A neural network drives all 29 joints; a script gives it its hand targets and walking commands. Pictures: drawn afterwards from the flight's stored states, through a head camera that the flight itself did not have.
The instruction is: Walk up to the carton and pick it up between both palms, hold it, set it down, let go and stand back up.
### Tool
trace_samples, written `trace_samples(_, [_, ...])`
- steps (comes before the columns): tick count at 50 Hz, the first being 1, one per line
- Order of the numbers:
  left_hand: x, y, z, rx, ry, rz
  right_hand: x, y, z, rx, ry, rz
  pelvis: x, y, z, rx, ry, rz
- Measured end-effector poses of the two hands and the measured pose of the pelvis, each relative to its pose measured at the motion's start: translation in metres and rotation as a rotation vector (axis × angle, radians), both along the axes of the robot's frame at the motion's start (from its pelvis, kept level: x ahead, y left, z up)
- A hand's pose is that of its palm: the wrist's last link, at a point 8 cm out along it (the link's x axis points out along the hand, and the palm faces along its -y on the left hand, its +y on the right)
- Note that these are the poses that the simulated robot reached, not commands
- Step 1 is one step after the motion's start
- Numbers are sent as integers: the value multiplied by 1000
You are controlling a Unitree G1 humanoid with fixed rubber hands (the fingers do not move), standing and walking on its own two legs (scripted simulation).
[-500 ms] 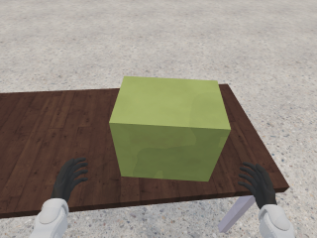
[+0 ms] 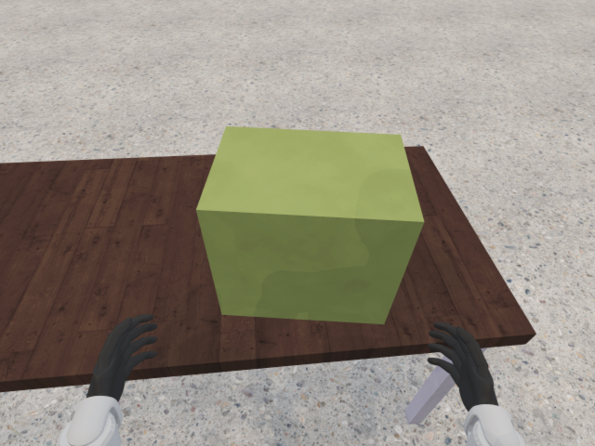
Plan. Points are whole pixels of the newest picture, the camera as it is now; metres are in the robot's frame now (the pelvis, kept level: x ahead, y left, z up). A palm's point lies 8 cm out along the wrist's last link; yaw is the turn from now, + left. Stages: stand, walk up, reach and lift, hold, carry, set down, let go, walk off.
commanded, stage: set down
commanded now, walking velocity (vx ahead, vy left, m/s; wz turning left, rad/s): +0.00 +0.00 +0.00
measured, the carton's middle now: (307, 228) +0.48 -0.02 +0.01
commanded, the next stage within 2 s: let go in 0.92 s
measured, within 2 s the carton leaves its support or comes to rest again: neither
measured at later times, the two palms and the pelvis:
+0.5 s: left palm (122, 402) +0.21 +0.23 -0.04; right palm (460, 403) +0.21 -0.22 -0.04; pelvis +0.02 -0.01 +0.01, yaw -1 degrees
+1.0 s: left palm (124, 431) +0.18 +0.23 -0.06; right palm (455, 429) +0.18 -0.21 -0.06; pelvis +0.03 +0.01 +0.02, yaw -2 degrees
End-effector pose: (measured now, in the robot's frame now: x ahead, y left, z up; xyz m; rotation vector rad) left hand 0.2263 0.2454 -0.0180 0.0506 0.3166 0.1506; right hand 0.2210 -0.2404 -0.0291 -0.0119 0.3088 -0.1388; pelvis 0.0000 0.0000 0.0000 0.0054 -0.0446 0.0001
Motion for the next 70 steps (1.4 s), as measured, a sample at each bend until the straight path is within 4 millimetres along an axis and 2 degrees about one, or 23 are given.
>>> trace_samples(7, [7, -6, 0, 7, 57, -10, 0, 4, -3, -14, 55, 17, 3, -5, 3, 4, -29, -7])
trace_samples(15, [-12, -13, -20, -8, 199, -3, -15, 8, -16, -29, 154, 10, 9, -9, 8, 5, -48, -12])
trace_samples(29, [-20, -14, -24, 28, 298, -32, -13, 21, -17, -62, 211, 31, 25, -5, 14, -6, -53, -15])
trace_samples(38, [-34, -11, -29, 48, 381, -37, -30, 26, -29, -75, 287, 32, 35, 3, 15, -18, -73, -23])
trace_samples(47, [-47, -17, -44, 48, 497, -53, -38, 26, -33, -109, 351, 43, 33, 7, 16, -19, -81, -29])
trace_samples(61, [-32, -17, -39, 82, 496, -51, -37, 25, -37, -114, 383, 54, 29, 6, 15, -20, -61, -28])
trace_samples(70, [-35, -22, -38, 81, 510, -58, -44, 14, -40, -117, 377, 35, 28, 6, 15, -16, -62, -30])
